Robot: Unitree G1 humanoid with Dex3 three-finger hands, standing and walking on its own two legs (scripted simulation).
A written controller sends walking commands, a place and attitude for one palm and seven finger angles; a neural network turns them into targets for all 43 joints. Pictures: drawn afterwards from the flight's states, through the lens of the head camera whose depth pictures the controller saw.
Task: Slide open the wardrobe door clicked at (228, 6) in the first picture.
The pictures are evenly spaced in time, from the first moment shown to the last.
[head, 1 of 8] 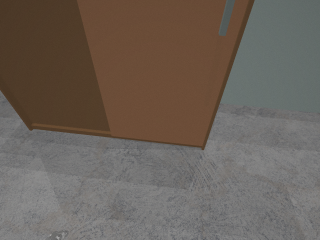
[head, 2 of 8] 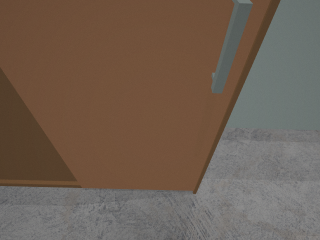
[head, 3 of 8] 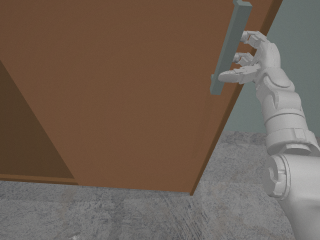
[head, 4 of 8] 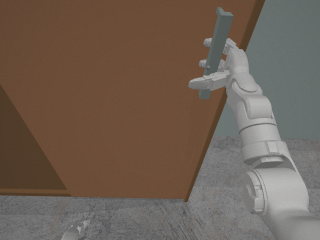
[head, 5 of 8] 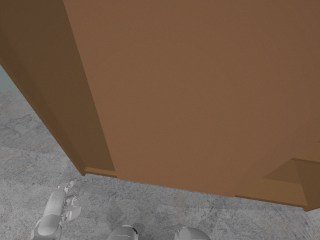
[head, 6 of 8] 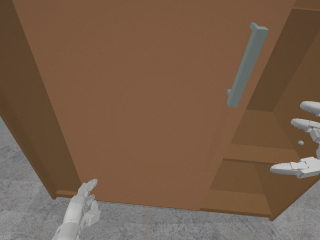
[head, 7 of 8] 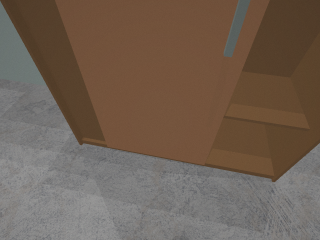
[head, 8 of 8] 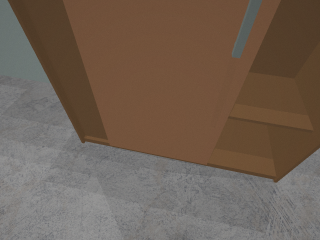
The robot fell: no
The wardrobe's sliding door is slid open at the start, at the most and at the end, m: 0.00 0.46 0.46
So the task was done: yes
